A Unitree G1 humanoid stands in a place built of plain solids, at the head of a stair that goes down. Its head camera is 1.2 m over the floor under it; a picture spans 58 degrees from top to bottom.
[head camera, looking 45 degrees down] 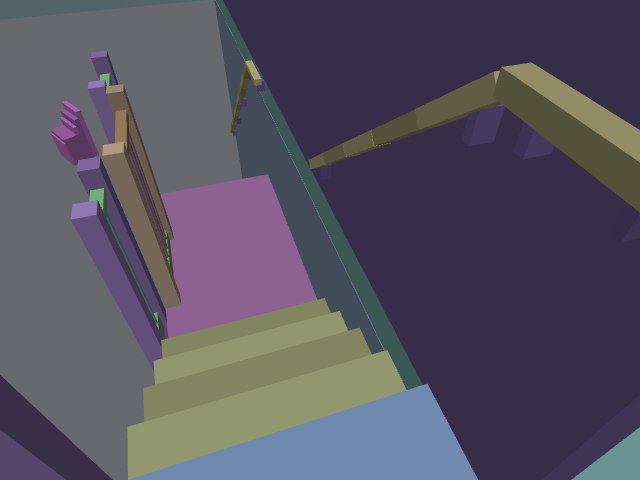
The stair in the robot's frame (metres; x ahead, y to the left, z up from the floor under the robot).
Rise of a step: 0.19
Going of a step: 0.24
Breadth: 0.90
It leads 18 degrees to the left of straight ahead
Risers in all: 5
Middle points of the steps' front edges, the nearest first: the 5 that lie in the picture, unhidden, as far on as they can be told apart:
0.46 0.11 0.00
0.69 0.18 -0.19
0.91 0.26 -0.38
1.14 0.33 -0.57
1.36 0.40 -0.76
